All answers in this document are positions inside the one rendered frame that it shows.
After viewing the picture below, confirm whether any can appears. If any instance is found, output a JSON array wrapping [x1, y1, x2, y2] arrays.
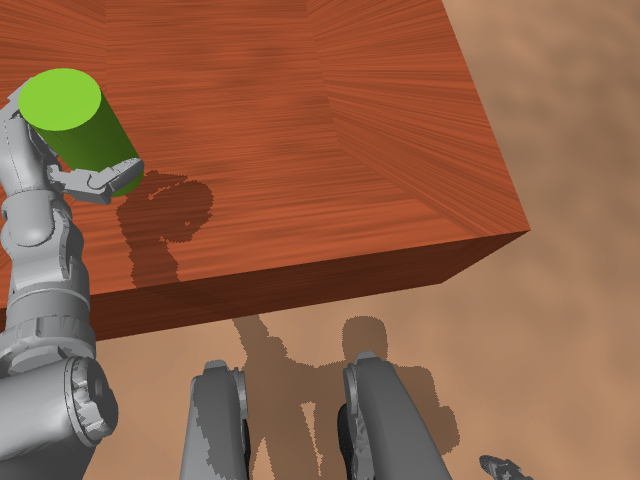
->
[[18, 68, 144, 197]]

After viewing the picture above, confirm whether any left robot arm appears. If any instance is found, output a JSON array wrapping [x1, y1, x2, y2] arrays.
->
[[0, 190, 118, 480]]

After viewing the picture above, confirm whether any right robot hand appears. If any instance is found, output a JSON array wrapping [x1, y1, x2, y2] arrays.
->
[[479, 455, 534, 480]]

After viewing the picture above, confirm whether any left robot hand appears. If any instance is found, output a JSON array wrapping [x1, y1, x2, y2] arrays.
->
[[0, 77, 145, 205]]

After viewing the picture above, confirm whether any right robot foot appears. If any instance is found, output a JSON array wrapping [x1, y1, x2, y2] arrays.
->
[[337, 404, 375, 480]]

